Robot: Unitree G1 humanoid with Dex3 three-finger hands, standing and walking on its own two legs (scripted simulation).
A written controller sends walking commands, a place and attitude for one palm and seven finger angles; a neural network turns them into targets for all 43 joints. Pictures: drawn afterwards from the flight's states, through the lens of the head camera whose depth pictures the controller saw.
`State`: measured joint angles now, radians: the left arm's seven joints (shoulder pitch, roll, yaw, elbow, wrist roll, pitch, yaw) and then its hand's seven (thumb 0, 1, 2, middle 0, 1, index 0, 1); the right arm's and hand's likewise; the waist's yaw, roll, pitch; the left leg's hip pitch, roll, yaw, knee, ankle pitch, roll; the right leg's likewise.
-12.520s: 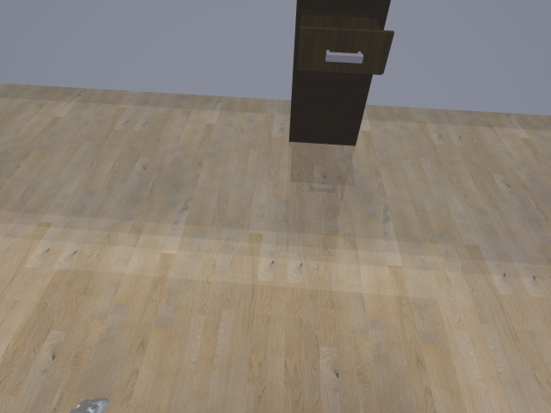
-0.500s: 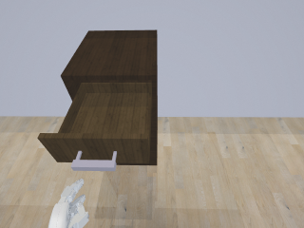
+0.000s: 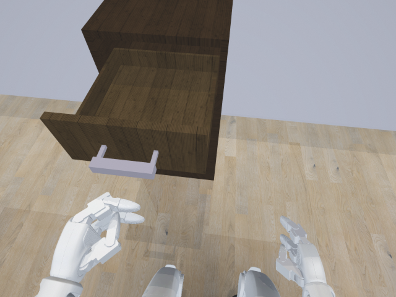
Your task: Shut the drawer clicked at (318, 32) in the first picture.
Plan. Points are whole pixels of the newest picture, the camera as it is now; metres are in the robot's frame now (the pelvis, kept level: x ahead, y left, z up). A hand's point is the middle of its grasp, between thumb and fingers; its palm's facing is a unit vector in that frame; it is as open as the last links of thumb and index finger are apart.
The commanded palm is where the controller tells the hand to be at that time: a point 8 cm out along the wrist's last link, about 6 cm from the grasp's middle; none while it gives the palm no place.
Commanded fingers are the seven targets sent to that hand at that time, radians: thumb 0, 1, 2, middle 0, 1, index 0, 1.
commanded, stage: raise the hand and make a fist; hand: left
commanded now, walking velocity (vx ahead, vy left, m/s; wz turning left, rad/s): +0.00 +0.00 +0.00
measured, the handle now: (126, 159) +0.38 +0.21 +0.01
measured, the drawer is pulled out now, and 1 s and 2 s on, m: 0.30 0.30 0.30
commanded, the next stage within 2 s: bring the fist close to the handle in 1.22 s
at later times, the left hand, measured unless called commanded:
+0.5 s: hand (108, 231) +0.21 +0.17 +0.09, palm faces -0.01 -1.00 -0.05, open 3.1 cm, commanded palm +0.17 +0.22 +0.10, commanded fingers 0.00 0.90 0.90 -1.40 -1.60 -1.40 -1.60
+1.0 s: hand (99, 230) +0.20 +0.18 +0.11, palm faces -0.01 -1.00 -0.07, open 3.3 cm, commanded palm +0.16 +0.23 +0.12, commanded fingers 0.00 0.90 0.90 -1.40 -1.60 -1.40 -1.60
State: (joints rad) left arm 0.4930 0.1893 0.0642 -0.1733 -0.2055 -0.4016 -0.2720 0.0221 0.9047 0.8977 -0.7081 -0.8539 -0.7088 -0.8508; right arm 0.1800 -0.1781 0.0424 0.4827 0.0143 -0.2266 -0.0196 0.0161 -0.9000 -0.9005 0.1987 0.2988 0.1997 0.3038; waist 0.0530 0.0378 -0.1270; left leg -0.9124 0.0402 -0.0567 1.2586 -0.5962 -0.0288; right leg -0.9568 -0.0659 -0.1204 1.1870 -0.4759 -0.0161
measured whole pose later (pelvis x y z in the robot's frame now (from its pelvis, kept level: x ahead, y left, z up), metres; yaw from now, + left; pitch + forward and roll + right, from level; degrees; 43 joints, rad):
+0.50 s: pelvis +0.02 +0.02 +0.02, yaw -1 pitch +13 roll -2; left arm 0.63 0.19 0.03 -0.28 -0.16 -0.35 -0.12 0.02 0.90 0.90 -1.21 -1.40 -1.21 -1.39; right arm 0.24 -0.22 -0.02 0.43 0.02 -0.20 -0.03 0.02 -0.90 -0.90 0.19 0.30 0.20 0.30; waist 0.00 0.02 -0.14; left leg -0.78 0.03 -0.02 1.13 -0.58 0.00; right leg -0.83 -0.07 -0.09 1.06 -0.45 0.02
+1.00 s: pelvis +0.03 +0.02 +0.03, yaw +0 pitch +12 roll -2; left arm 0.68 0.20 0.08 -0.33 -0.20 -0.31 -0.19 0.02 0.90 0.90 -1.40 -1.60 -1.40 -1.60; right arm 0.26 -0.21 0.00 0.45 0.03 -0.18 -0.04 0.02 -0.90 -0.90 0.20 0.30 0.20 0.30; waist 0.01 0.03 -0.14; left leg -0.71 0.03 -0.03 1.08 -0.58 0.00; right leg -0.76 -0.06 -0.10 1.01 -0.45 0.01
